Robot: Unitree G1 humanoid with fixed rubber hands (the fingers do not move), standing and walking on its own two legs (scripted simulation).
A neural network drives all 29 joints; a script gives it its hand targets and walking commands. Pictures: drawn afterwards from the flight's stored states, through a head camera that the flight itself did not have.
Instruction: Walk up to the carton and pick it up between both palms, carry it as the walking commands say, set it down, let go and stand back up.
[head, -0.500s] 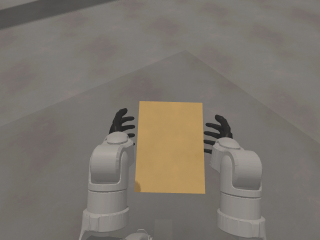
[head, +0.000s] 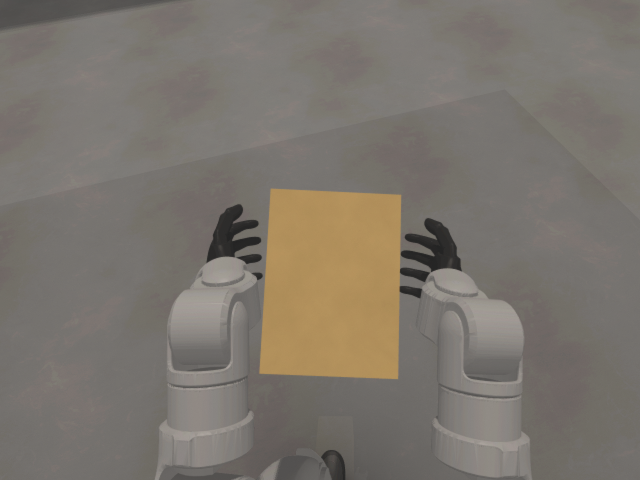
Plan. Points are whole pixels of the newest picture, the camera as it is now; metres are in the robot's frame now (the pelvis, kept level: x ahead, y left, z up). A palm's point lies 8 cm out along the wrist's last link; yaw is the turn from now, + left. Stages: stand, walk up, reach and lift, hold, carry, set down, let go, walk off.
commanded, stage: carry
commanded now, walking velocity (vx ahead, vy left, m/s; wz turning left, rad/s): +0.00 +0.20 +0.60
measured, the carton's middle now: (329, 283) +0.38 +0.01 +0.00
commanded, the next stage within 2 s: none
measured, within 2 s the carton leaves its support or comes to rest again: neither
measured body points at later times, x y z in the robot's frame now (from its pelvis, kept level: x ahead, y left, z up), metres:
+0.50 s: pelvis -0.04 +0.10 +0.00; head +0.03 +0.10 +0.45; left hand +0.25 +0.32 +0.09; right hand +0.32 +0.09 +0.07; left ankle +0.03 +0.18 -0.70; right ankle -0.05 -0.05 -0.68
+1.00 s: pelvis -0.08 +0.18 +0.00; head -0.03 +0.20 +0.45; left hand +0.14 +0.47 +0.09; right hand +0.27 +0.26 +0.08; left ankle -0.05 +0.27 -0.70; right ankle -0.05 +0.03 -0.68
